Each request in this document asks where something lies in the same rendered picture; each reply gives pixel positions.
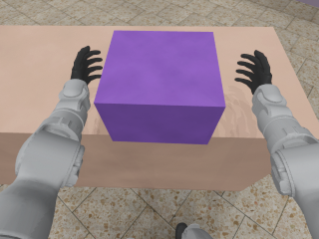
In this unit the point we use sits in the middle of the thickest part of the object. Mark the right robot forearm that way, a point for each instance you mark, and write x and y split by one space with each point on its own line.
276 121

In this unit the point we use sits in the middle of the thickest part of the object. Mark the right robot shin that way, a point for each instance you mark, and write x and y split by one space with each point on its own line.
191 226

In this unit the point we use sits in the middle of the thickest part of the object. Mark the robot left hand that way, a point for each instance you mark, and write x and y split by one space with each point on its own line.
80 70

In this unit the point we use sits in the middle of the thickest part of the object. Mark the pedestal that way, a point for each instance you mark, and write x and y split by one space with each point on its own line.
37 60

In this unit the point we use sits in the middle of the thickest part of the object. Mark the robot right foot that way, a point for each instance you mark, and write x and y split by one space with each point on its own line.
179 229

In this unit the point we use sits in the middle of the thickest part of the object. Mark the robot right upper arm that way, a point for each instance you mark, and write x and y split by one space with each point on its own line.
295 172

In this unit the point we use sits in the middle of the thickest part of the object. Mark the robot left upper arm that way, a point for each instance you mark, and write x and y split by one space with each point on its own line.
27 206

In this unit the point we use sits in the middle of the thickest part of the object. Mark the left robot forearm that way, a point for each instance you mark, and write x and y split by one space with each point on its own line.
67 119

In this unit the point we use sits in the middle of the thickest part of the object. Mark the robot right hand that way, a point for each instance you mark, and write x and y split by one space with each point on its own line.
261 71

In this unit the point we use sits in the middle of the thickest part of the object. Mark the carton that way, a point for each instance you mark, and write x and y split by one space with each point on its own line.
161 87

